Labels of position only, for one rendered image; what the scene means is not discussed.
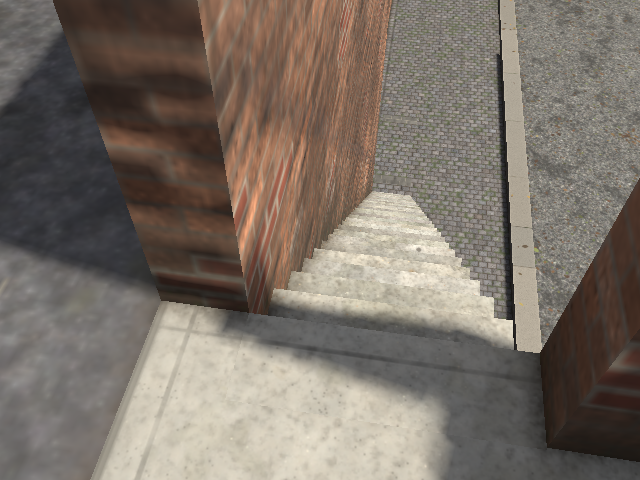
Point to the stairs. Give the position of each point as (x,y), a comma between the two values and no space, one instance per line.
(386,268)

